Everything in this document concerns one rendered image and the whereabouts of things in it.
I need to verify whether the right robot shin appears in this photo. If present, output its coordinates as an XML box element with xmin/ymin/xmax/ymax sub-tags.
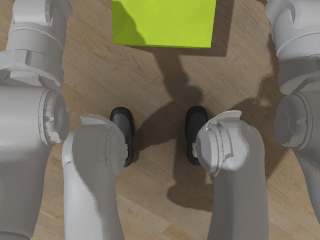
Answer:
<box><xmin>192</xmin><ymin>110</ymin><xmax>265</xmax><ymax>167</ymax></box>

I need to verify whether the carton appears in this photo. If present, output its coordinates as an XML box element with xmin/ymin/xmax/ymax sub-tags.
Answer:
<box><xmin>111</xmin><ymin>0</ymin><xmax>216</xmax><ymax>49</ymax></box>

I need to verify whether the left robot upper arm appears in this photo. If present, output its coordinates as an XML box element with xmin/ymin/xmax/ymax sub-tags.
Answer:
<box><xmin>0</xmin><ymin>85</ymin><xmax>70</xmax><ymax>240</ymax></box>

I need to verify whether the right robot thigh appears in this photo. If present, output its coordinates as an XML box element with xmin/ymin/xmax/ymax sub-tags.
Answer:
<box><xmin>201</xmin><ymin>120</ymin><xmax>269</xmax><ymax>240</ymax></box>

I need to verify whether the right robot upper arm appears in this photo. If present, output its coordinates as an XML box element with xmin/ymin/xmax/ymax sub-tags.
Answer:
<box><xmin>273</xmin><ymin>90</ymin><xmax>320</xmax><ymax>225</ymax></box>

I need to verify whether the robot right forearm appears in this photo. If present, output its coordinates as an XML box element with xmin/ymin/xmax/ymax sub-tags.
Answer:
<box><xmin>264</xmin><ymin>0</ymin><xmax>320</xmax><ymax>96</ymax></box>

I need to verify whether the robot left forearm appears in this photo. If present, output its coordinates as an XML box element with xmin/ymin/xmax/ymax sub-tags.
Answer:
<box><xmin>0</xmin><ymin>0</ymin><xmax>73</xmax><ymax>92</ymax></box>

